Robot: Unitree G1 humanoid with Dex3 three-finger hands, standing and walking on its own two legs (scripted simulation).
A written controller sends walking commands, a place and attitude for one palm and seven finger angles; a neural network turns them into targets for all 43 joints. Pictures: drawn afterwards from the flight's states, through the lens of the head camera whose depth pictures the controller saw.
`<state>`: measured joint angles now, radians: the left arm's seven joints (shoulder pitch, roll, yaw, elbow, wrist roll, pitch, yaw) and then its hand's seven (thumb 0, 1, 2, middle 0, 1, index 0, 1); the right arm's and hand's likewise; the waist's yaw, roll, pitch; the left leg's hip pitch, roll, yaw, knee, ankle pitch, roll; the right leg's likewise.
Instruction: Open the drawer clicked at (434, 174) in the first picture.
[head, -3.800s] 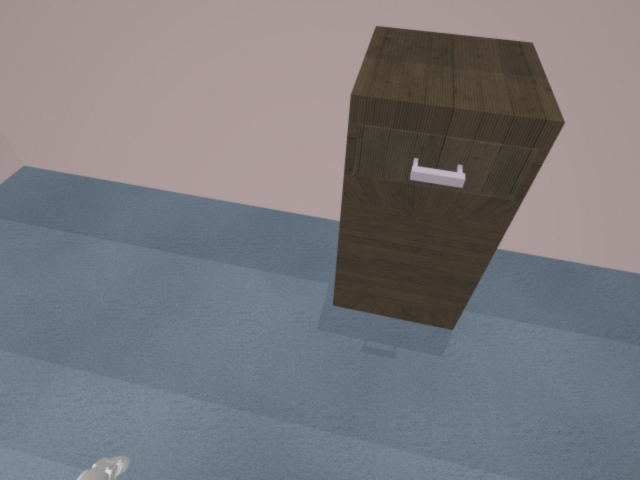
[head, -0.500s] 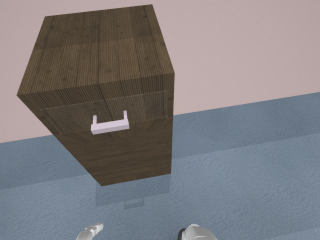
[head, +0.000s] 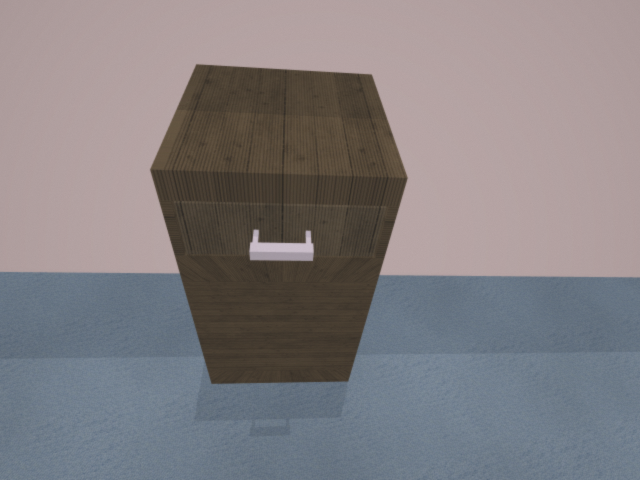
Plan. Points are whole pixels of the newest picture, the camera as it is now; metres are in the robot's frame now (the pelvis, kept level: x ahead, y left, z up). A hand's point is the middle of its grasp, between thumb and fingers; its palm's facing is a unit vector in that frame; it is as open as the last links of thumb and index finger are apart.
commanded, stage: come to a stop and stand still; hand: left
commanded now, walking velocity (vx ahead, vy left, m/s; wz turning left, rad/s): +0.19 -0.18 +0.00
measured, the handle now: (282, 243) +0.55 +0.10 -0.07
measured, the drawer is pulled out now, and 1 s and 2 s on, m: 0.00 0.00 0.00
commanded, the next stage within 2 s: look again from close up in 0.98 s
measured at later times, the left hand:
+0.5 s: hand out of the picture +0.06 +0.15 -0.18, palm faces -0.07 -0.98 -0.20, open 7.2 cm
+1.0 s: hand out of the picture +0.04 +0.10 -0.17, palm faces +0.03 -0.98 -0.21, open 7.2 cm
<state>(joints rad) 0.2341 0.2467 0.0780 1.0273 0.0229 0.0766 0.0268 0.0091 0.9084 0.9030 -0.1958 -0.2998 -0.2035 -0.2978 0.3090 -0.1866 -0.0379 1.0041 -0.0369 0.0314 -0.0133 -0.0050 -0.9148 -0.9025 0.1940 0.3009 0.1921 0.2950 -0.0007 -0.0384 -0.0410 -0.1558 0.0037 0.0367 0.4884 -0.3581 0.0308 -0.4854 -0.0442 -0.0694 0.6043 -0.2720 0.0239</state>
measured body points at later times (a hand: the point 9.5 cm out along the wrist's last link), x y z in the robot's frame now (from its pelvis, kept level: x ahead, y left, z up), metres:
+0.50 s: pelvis +0.01 -0.03 +0.00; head +0.03 -0.02 +0.45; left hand +0.07 +0.20 -0.16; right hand -0.12 -0.20 -0.15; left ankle -0.04 +0.10 -0.74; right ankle +0.01 -0.14 -0.74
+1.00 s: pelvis +0.03 -0.08 +0.01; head +0.04 -0.08 +0.46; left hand +0.04 +0.15 -0.15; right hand +0.04 -0.30 -0.16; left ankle -0.01 +0.08 -0.74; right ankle +0.01 -0.14 -0.74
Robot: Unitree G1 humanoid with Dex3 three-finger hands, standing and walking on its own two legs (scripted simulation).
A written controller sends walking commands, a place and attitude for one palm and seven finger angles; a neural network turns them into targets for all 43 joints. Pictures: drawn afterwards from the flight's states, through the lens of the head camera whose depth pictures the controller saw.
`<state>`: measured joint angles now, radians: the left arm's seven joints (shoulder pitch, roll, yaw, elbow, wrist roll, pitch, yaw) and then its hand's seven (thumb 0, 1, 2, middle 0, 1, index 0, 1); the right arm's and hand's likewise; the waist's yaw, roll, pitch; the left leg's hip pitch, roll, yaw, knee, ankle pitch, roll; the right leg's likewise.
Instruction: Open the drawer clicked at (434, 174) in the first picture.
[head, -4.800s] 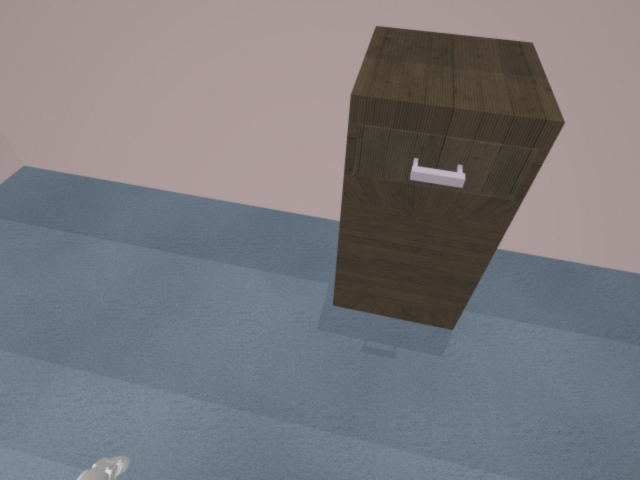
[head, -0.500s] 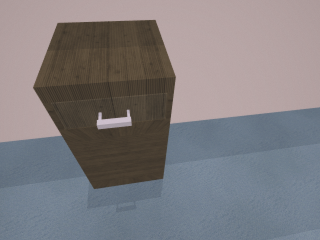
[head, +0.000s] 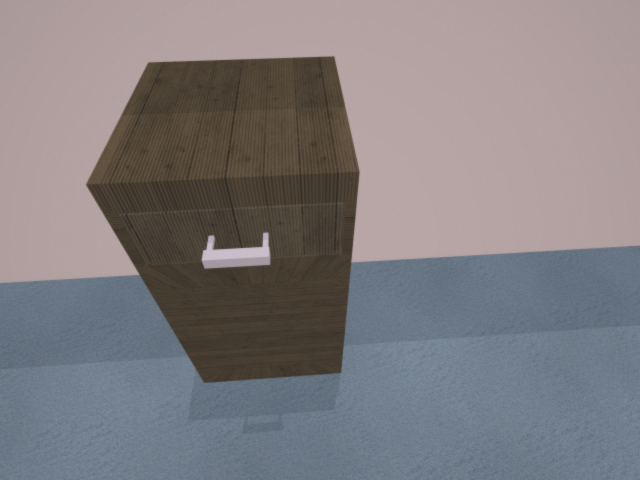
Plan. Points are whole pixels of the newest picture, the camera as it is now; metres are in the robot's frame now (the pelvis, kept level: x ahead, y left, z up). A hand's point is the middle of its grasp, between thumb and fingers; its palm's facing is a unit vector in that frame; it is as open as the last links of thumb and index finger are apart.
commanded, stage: look again from close up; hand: left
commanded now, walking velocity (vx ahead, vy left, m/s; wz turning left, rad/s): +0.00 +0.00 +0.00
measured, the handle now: (237, 248) +0.51 +0.19 -0.08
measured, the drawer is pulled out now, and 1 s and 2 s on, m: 0.00 0.00 0.00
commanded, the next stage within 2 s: shuffle to correct the standing spot in 0.54 s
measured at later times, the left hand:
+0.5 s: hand out of the picture -0.04 +0.22 -0.19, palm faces +0.00 -0.99 -0.14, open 7.4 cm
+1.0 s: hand out of the picture -0.02 +0.21 -0.18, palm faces -0.01 -0.99 -0.16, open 7.3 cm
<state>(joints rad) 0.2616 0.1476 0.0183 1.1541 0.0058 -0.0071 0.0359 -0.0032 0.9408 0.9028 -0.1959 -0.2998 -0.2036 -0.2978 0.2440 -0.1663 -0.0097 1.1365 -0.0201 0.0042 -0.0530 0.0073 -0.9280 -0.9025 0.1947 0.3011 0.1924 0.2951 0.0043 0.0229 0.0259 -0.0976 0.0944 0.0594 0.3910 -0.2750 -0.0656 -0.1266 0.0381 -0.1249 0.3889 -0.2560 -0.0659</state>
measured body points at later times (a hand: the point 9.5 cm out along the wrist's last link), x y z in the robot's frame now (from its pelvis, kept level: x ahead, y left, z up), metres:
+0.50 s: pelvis -0.04 +0.06 -0.01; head -0.05 +0.07 +0.44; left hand -0.04 +0.27 -0.17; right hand -0.05 -0.15 -0.16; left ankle -0.03 +0.13 -0.74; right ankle -0.03 -0.07 -0.74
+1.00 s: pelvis -0.02 +0.04 +0.00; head -0.01 +0.04 +0.45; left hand -0.02 +0.26 -0.17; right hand -0.08 -0.17 -0.16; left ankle -0.03 +0.13 -0.74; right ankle +0.00 -0.07 -0.73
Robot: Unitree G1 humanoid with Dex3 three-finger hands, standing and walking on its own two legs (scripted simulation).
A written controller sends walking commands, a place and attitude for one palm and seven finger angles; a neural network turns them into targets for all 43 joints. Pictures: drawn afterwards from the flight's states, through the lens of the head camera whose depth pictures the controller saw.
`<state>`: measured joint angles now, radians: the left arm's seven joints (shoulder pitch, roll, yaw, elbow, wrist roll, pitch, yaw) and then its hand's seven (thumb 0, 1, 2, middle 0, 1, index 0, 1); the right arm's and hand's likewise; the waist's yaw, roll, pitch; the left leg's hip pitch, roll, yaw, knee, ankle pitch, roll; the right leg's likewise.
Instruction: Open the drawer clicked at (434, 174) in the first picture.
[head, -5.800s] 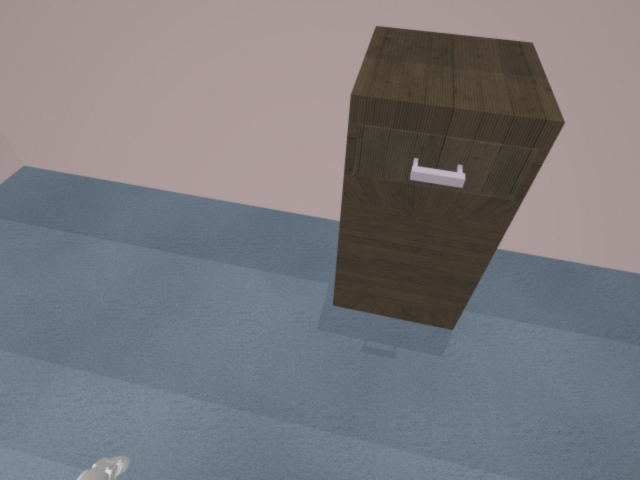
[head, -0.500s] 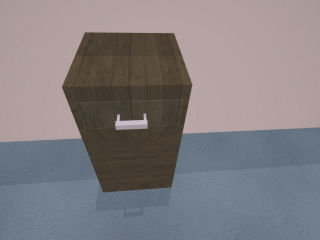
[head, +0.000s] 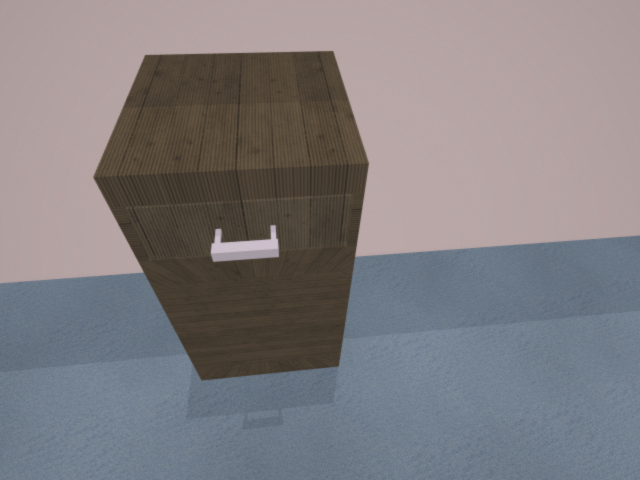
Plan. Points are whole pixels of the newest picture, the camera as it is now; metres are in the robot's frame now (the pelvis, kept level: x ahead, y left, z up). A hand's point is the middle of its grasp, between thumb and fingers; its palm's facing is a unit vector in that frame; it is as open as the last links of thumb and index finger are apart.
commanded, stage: shuffle to correct the standing spot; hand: left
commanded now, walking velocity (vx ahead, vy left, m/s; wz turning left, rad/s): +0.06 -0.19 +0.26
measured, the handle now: (245, 241) +0.53 +0.15 -0.07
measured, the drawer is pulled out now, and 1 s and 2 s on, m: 0.00 0.00 0.00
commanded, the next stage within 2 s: come to a stop and stand still in 0.46 s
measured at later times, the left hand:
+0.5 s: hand out of the picture +0.02 +0.08 -0.19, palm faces +0.16 -0.98 -0.08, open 7.4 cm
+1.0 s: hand out of the picture +0.07 +0.04 -0.19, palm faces +0.21 -0.96 -0.19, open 7.3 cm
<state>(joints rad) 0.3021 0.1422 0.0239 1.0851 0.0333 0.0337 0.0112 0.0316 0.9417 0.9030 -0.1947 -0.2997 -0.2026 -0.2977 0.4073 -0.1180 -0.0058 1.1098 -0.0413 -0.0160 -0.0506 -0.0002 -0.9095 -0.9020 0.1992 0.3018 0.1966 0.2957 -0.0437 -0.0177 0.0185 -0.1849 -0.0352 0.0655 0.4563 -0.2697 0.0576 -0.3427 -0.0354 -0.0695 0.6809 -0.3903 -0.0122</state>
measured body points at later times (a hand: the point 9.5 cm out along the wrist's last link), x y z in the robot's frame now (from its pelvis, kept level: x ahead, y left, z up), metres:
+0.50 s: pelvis +0.05 -0.07 +0.00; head +0.06 -0.04 +0.45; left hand +0.01 +0.13 -0.18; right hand +0.09 -0.29 -0.14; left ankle +0.04 +0.03 -0.74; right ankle +0.05 -0.19 -0.67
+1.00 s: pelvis +0.05 -0.14 -0.01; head +0.07 -0.13 +0.44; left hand +0.06 +0.09 -0.17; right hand +0.13 -0.37 -0.16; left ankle +0.06 -0.06 -0.74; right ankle +0.10 -0.28 -0.74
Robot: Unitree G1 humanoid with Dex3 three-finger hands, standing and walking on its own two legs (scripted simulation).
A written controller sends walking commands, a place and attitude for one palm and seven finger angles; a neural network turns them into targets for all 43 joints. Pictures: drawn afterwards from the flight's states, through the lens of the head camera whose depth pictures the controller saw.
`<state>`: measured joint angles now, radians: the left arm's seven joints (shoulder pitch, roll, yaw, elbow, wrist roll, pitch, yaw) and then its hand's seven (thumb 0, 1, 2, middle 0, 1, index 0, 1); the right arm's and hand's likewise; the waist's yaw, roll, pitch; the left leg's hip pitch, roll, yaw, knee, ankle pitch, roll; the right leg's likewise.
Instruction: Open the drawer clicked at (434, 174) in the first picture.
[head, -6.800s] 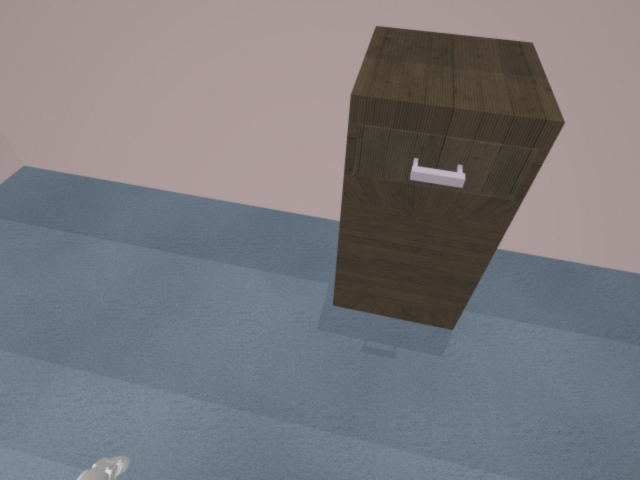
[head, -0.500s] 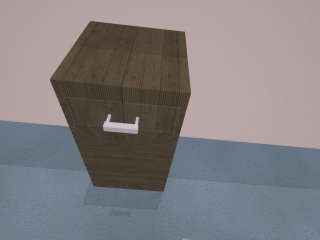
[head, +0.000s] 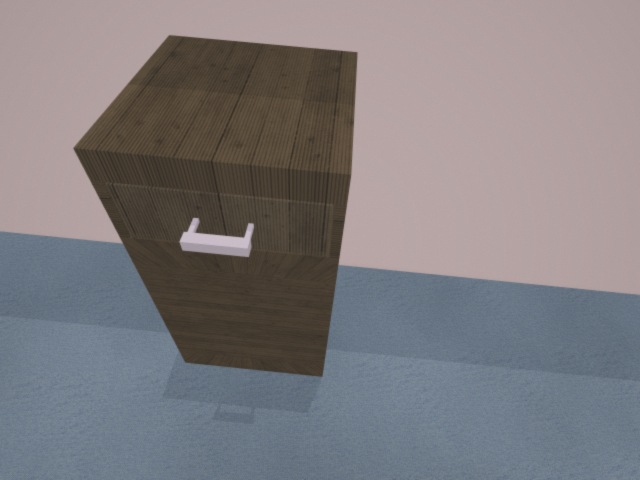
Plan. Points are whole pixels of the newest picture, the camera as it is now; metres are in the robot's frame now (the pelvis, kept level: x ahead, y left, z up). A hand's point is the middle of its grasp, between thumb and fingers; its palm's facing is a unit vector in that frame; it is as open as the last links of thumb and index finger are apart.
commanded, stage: come to a stop and stand still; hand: left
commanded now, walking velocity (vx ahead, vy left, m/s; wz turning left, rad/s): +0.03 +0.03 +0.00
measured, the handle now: (219, 235) +0.51 +0.22 -0.06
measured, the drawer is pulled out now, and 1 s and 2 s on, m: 0.00 0.00 0.00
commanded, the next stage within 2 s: look again from close up in 0.48 s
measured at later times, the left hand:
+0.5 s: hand out of the picture +0.00 +0.16 -0.17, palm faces +0.01 -0.99 -0.17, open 7.3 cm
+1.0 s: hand out of the picture -0.05 +0.18 -0.17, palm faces +0.01 -0.99 -0.16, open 7.4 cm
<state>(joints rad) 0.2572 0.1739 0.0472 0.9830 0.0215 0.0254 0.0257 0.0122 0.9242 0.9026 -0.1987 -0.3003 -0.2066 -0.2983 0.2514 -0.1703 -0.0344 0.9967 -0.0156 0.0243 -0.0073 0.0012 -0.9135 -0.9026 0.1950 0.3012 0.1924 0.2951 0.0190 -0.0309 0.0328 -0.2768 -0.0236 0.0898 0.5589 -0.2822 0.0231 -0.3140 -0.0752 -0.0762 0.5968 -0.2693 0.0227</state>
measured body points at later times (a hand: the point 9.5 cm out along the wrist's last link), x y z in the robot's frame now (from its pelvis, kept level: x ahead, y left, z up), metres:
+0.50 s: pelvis -0.01 +0.00 +0.01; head -0.02 +0.01 +0.46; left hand +0.00 +0.21 -0.16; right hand +0.02 -0.23 -0.14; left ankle +0.02 +0.08 -0.73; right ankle -0.04 -0.10 -0.73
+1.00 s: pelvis -0.03 +0.02 +0.01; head -0.03 +0.04 +0.46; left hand -0.05 +0.23 -0.15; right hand -0.04 -0.20 -0.14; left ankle +0.02 +0.08 -0.73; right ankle -0.04 -0.10 -0.73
